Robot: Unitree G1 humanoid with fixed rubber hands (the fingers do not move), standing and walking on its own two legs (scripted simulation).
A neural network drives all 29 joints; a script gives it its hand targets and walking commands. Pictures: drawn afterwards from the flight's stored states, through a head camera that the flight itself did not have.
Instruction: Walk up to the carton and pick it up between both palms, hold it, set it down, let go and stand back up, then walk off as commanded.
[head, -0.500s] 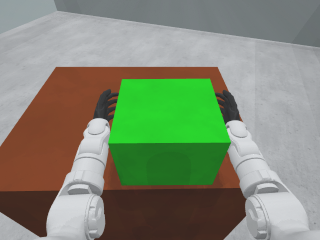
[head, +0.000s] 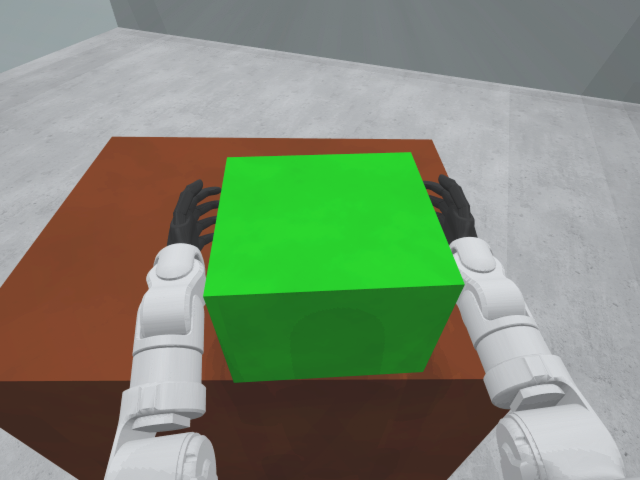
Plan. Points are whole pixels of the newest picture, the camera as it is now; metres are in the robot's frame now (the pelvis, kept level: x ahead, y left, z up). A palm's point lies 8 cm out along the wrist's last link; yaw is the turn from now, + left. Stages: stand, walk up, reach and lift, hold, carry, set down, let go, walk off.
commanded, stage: reach and lift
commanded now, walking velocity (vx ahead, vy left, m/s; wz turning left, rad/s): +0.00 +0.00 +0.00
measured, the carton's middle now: (324, 264) +0.36 -0.02 +0.10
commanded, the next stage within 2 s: hold in 0.60 s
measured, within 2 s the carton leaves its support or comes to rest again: neither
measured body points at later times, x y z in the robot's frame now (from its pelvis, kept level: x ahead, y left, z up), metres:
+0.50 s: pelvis -0.01 +0.00 +0.00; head -0.04 +0.02 +0.45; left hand +0.38 +0.16 +0.15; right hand +0.37 -0.19 +0.15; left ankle +0.01 +0.13 -0.75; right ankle +0.00 -0.12 -0.75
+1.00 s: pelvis +0.00 +0.00 +0.00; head -0.04 +0.02 +0.45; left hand +0.37 +0.16 +0.16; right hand +0.37 -0.18 +0.16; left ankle +0.01 +0.13 -0.75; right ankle +0.00 -0.12 -0.75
